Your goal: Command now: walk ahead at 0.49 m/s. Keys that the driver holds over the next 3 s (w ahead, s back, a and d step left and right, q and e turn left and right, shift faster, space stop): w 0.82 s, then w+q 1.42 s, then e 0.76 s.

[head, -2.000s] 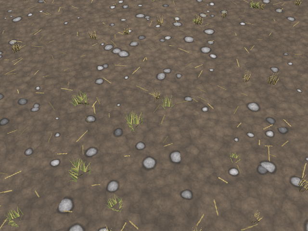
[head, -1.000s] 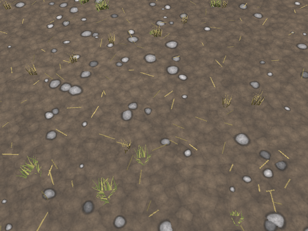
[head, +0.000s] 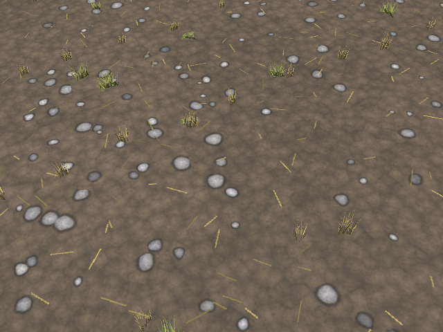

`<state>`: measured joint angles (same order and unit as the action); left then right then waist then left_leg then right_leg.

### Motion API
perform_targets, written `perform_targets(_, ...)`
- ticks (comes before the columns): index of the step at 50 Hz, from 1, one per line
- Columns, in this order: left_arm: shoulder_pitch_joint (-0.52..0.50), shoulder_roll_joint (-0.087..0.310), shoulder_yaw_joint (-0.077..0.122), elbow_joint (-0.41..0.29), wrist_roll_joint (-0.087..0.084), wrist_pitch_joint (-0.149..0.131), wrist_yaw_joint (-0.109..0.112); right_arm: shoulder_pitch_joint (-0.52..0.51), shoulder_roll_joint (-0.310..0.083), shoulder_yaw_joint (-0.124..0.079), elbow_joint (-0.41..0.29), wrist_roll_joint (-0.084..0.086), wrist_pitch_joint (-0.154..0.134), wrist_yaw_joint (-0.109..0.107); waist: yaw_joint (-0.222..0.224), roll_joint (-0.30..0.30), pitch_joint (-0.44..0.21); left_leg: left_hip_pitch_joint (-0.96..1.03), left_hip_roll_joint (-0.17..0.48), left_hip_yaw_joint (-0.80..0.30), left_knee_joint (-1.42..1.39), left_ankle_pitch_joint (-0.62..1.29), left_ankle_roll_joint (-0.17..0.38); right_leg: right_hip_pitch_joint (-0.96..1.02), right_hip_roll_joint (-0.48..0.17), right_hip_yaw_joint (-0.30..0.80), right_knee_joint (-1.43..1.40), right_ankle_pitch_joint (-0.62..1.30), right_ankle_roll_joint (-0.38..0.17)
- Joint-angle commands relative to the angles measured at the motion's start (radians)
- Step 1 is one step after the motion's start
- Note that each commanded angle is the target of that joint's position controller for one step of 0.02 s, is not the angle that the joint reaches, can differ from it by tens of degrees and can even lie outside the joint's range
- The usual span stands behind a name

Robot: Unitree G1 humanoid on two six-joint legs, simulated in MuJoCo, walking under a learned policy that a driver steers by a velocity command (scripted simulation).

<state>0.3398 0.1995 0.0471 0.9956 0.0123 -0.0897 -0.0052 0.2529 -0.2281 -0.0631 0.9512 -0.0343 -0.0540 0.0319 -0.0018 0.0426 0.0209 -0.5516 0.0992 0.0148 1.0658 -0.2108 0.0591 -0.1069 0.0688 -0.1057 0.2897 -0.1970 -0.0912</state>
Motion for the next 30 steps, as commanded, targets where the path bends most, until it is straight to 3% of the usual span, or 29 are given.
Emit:
perform_targets(1,0.06,0.096,0.009,-0.015,-0.004,-0.02,0.005,-0.015,-0.024,-0.003,-0.048,-0.004,0.011,0.009,-0.015,-0.105,0.067,-0.142,0.028,0.013,-0.058,0.091,-0.024,0.017,-0.262,0.19,-0.175,0.286,-0.105)
perform_targets(5,0.11,0.095,0.0,0.003,-0.004,-0.022,0.005,-0.193,-0.009,0.015,-0.107,0.008,0.006,0.012,0.017,-0.1,0.09,-0.105,-0.008,0.059,-0.303,0.209,-0.032,0.031,-0.232,0.126,-0.172,0.432,-0.09)
perform_targets(10,0.176,0.116,-0.001,0.041,0.005,-0.017,0.02,-0.298,-0.026,0.022,-0.148,0.012,-0.001,0.004,0.035,-0.101,0.098,-0.057,-0.055,0.083,-0.473,0.204,0.018,0.185,-0.275,0.112,-0.131,0.587,-0.085)
perform_targets(12,0.153,0.131,0.002,0.043,0.01,-0.014,0.026,-0.246,-0.044,0.014,-0.136,0.011,-0.008,-0.005,0.0,-0.112,0.064,0.034,-0.097,0.097,-0.503,0.122,0.053,0.237,-0.286,0.095,-0.032,0.813,-0.075)
perform_targets(14,0.13,0.149,0.007,0.045,0.016,-0.005,0.028,-0.034,-0.081,-0.007,-0.067,0.008,-0.019,-0.022,-0.089,-0.113,-0.051,0.267,-0.156,0.113,-0.563,0.071,0.095,0.24,-0.267,0.074,0.233,0.962,-0.054)
perform_targets(15,0.121,0.141,0.004,0.035,0.008,-0.002,0.026,0.135,-0.12,-0.024,-0.017,-0.01,-0.028,-0.032,-0.155,-0.089,-0.142,0.515,-0.092,0.047,-0.59,0.097,0.13,0.094,-0.235,0.054,0.458,0.784,-0.04)
perform_targets(16,0.165,0.073,-0.013,0.0,-0.016,-0.003,0.017,0.268,-0.224,-0.05,-0.001,-0.032,-0.03,-0.042,-0.16,0.061,-0.278,0.782,0.187,-0.308,-0.613,0.002,0.208,-0.175,-0.129,0.001,0.818,0.308,-0.012)
perform_targets(17,0.236,0.063,-0.003,0.009,-0.03,-0.002,0.007,0.228,-0.235,-0.056,-0.001,-0.003,-0.014,-0.029,-0.102,0.186,-0.352,0.887,0.335,-0.732,-0.771,-0.014,0.321,-0.43,0.03,0.09,1.084,-0.321,0.005)
perform_targets(18,0.132,0.12,0.011,-0.011,-0.007,0.003,0.012,0.101,-0.191,-0.047,-0.021,0.025,-0.009,-0.023,-0.065,0.037,-0.194,0.75,0.283,-0.596,-0.794,-0.098,0.281,-0.516,-0.057,0.164,1.104,-0.238,-0.01)
perform_targets(19,0.051,0.11,0.009,-0.034,-0.002,-0.003,0.007,0.023,-0.12,-0.027,-0.034,0.028,-0.014,-0.019,-0.05,-0.013,-0.074,0.597,0.246,-0.461,-0.834,-0.082,0.25,-0.522,-0.095,0.16,1.051,-0.16,-0.011)
perform_targets(20,0.034,0.086,0.007,-0.033,0.0,-0.001,0.004,-0.01,-0.075,-0.014,-0.027,0.022,-0.021,-0.019,-0.015,-0.043,-0.005,0.479,0.197,-0.364,-0.874,-0.017,0.208,-0.479,-0.131,0.155,0.977,-0.118,-0.009)
perform_targets(22,0.062,0.052,0.003,-0.023,0.025,0.026,-0.007,0.004,-0.037,0.002,0.003,0.022,-0.037,-0.027,0.033,-0.012,0.02,0.363,0.13,-0.234,-0.908,0.087,0.161,-0.384,-0.16,0.151,0.885,-0.088,0.012)
perform_targets(23,0.065,0.044,0.003,-0.022,0.028,0.036,-0.012,0.036,-0.043,0.001,0.018,0.022,-0.046,-0.028,0.038,-0.008,0.017,0.352,0.119,-0.208,-0.914,0.143,0.163,-0.374,-0.158,0.138,0.869,-0.079,0.021)
perform_targets(26,-0.034,0.054,0.006,-0.06,0.028,0.053,-0.021,0.09,-0.089,-0.006,0.04,0.025,-0.058,-0.028,0.037,-0.005,0.045,0.363,0.1,-0.145,-0.957,0.17,0.17,-0.463,-0.184,0.11,0.777,0.005,0.05)
perform_targets(30,-0.213,0.06,0.002,-0.122,0.017,0.052,-0.025,0.156,-0.083,0.001,0.055,0.026,-0.054,-0.027,-0.005,0.001,0.078,0.428,0.07,-0.09,-0.977,0.238,0.152,-0.544,-0.193,0.076,0.562,0.14,0.079)
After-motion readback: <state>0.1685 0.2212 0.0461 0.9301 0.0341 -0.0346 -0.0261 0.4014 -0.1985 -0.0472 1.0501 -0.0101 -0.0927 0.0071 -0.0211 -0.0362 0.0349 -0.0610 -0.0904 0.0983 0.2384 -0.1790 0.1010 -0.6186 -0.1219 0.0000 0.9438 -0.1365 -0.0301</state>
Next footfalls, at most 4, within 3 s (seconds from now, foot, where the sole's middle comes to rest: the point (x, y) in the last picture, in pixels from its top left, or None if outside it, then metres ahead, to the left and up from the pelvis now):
0.30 left None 0.35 0.09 -0.78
0.84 right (272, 284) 0.65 -0.10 -0.78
1.40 left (211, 219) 0.90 0.10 -0.78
1.96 right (210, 143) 1.28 0.11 -0.78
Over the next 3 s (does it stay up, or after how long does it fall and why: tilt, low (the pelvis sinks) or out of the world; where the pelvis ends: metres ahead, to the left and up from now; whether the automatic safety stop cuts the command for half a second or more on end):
stays up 1.29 0.27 -0.01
